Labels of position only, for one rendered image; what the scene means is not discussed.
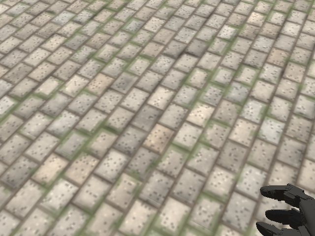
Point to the right robot hand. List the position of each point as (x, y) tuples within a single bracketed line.
[(302, 221)]

